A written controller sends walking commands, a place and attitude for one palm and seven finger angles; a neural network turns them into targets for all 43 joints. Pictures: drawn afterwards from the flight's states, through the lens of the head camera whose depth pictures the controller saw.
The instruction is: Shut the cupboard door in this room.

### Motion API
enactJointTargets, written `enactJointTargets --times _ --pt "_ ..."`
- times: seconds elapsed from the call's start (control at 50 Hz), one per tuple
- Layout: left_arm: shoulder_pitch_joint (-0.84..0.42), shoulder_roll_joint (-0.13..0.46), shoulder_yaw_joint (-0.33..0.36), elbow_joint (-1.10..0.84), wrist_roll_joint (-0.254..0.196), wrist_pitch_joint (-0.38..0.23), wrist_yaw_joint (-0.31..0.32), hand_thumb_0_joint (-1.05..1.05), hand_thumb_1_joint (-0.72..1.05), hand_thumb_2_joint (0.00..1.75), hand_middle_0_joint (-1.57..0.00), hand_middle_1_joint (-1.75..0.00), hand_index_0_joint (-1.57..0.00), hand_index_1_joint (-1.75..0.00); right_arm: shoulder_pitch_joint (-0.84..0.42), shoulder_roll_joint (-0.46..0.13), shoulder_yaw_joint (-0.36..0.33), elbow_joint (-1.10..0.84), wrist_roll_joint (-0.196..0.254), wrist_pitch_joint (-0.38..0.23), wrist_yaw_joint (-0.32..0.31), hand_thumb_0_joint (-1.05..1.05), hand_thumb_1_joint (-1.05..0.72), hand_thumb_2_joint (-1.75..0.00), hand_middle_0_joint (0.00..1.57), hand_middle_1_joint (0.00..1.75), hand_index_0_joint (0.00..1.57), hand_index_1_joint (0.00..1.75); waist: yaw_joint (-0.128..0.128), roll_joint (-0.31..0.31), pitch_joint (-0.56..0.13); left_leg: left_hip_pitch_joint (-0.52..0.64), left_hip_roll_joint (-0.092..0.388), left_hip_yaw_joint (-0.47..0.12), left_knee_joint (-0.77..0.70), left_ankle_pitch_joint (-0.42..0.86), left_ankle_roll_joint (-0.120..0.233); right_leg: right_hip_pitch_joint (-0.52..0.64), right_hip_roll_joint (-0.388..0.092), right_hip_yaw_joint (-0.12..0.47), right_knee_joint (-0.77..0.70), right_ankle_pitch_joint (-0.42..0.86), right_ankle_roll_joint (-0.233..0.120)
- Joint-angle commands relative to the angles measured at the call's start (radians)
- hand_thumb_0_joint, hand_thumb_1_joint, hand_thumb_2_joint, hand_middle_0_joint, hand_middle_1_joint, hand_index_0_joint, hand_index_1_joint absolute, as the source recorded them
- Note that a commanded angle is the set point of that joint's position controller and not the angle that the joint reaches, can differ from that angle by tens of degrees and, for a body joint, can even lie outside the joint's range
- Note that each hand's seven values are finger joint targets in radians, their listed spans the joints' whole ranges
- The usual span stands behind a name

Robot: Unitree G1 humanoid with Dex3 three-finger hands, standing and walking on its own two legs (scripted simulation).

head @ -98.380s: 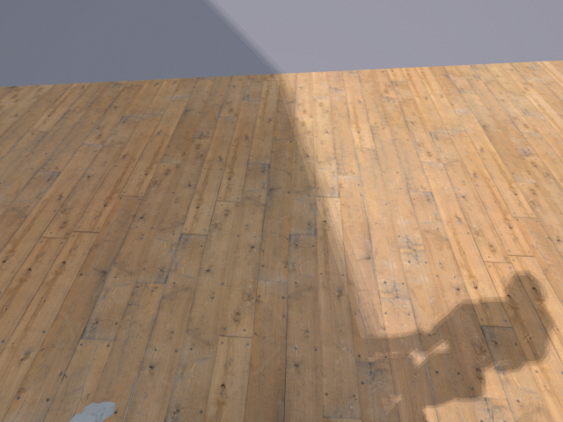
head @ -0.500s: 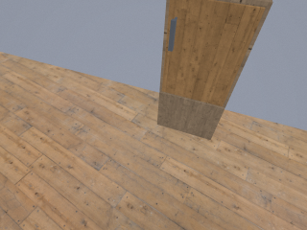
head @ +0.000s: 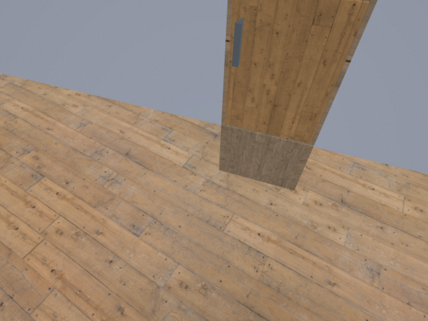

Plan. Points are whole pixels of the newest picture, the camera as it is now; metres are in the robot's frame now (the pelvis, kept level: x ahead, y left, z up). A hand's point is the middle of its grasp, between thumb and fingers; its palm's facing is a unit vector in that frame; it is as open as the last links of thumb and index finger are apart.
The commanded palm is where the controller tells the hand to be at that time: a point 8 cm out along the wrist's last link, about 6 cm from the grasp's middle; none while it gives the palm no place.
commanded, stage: look to check the result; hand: left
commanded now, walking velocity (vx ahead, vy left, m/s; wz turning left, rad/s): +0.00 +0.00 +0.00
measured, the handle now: (238, 42) +1.02 -0.05 +0.05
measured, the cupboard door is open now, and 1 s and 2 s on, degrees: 0 0 0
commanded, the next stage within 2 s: stand and wait in 0.04 s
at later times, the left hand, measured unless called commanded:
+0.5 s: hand out of the picture +0.03 +0.19 -0.17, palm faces +0.00 -0.97 -0.25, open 7.4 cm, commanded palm none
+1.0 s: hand out of the picture +0.06 +0.20 -0.16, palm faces +0.00 -0.95 -0.30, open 7.4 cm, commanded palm none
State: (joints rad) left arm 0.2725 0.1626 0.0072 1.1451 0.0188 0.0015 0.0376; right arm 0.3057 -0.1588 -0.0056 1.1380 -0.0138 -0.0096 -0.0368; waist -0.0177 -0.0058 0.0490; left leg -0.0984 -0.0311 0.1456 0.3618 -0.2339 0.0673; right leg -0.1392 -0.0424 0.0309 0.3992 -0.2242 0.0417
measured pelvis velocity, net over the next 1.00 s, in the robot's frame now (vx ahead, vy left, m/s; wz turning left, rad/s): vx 0.01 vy -0.03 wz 0.03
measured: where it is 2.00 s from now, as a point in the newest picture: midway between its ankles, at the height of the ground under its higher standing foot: outside the picture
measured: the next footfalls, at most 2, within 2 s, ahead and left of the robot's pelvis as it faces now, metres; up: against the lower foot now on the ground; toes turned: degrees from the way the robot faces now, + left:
none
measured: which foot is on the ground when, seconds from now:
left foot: down 0.00-1.00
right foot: down 0.00-1.00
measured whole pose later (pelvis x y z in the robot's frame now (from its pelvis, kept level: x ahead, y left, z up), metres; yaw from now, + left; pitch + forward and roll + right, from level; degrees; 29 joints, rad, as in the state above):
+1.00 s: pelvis +0.01 -0.03 +0.01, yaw +1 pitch -2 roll +0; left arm 0.15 0.28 0.01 1.13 0.02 -0.01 0.02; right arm 0.15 -0.29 -0.01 1.13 -0.02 0.00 -0.02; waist -0.01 0.01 0.05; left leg -0.06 0.01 0.11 0.29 -0.21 0.02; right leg -0.08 0.00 -0.01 0.31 -0.20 0.00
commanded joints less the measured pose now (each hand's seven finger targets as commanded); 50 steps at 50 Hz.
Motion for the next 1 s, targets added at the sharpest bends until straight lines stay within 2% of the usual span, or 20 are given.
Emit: enactJointTargets --times 0.0,0.14,0.24,0.4,0.52,0.56,0.7,0.76,0.98 --pt "0.052 0.125 0.023 -0.023 -0.003 -0.014 0.002 0.0 0.9 0.9 -0.2 -0.3 -0.2 -0.3 0.052 -0.139 -0.029 -0.029 0.005 -0.015 -0.004 0.0 -0.9 -0.9 0.2 0.3 0.2 0.3 0.007 0.008 0.027 -0.001 0.154 -0.148 -0.087 0.182 -0.008 -0.048 -0.047 0.034 -0.05 0.149 -0.058" --pt "0.009 0.151 0.025 -0.027 -0.002 -0.014 -0.003 0.0 0.9 0.9 -0.2 -0.3 -0.2 -0.3 0.012 -0.162 -0.03 -0.033 0.004 -0.014 0.0 0.0 -0.9 -0.9 0.2 0.3 0.2 0.3 0.005 0.016 0.046 -0.013 0.158 -0.153 -0.111 0.128 -0.015 -0.045 -0.052 0.036 -0.067 0.127 -0.058" --pt "-0.009 0.172 0.026 -0.032 -0.002 -0.019 -0.006 0.0 0.9 0.9 -0.2 -0.3 -0.2 -0.3 -0.018 -0.187 -0.032 -0.041 0.003 -0.015 0.002 0.0 -0.9 -0.9 0.2 0.3 0.2 0.3 0.005 -0.001 0.015 0.01 0.157 -0.156 -0.103 0.156 -0.013 -0.031 -0.058 0.04 -0.078 0.151 -0.061" --pt "-0.039 0.209 0.028 -0.039 -0.003 -0.026 -0.007 0.0 0.9 0.9 -0.2 -0.3 -0.2 -0.3 -0.064 -0.223 -0.036 -0.048 0.005 -0.014 0.006 0.0 -0.9 -0.9 0.2 0.3 0.2 0.3 0.004 0.005 -0.017 0.037 0.16 -0.157 -0.091 0.194 -0.016 -0.013 -0.064 0.048 -0.094 0.192 -0.067" --pt "-0.065 0.227 0.027 -0.04 -0.002 -0.025 -0.011 0.0 0.9 0.9 -0.2 -0.3 -0.2 -0.3 -0.092 -0.238 -0.035 -0.047 0.003 -0.011 0.01 0.0 -0.9 -0.9 0.2 0.3 0.2 0.3 0.003 0.016 0.009 0.022 0.163 -0.16 -0.113 0.141 -0.023 -0.019 -0.066 0.051 -0.113 0.153 -0.066" --pt "-0.07 0.236 0.027 -0.041 -0.003 -0.027 -0.012 0.0 0.9 0.9 -0.2 -0.3 -0.2 -0.3 -0.102 -0.247 -0.035 -0.048 0.003 -0.012 0.01 0.0 -0.9 -0.9 0.2 0.3 0.2 0.3 0.005 0.001 -0.001 0.031 0.165 -0.161 -0.109 0.163 -0.023 -0.012 -0.069 0.051 -0.111 0.18 -0.067" --pt "-0.092 0.26 0.033 -0.047 -0.004 -0.032 -0.012 0.0 0.9 0.9 -0.2 -0.3 -0.2 -0.3 -0.124 -0.274 -0.037 -0.055 0.004 -0.015 0.011 0.0 -0.9 -0.9 0.2 0.3 0.2 0.3 0.004 0.016 -0.052 0.057 0.17 -0.159 -0.099 0.223 -0.026 0.017 -0.072 0.049 -0.108 0.232 -0.071" --pt "-0.104 0.271 0.032 -0.047 -0.005 -0.032 -0.013 0.0 0.9 0.9 -0.2 -0.3 -0.2 -0.3 -0.135 -0.278 -0.036 -0.052 0.003 -0.014 0.011 0.0 -0.9 -0.9 0.2 0.3 0.2 0.3 0.005 0.011 -0.035 0.053 0.173 -0.158 -0.106 0.225 -0.03 0.016 -0.075 0.046 -0.111 0.236 -0.071" --pt "-0.126 0.298 0.034 -0.054 -0.006 -0.036 -0.014 0.0 0.9 0.9 -0.2 -0.3 -0.2 -0.3 -0.159 -0.303 -0.036 -0.055 0.002 -0.013 0.012 0.0 -0.9 -0.9 0.2 0.3 0.2 0.3 0.005 0.01 -0.055 0.072 0.175 -0.158 -0.102 0.256 -0.036 0.037 -0.081 0.048 -0.117 0.292 -0.076"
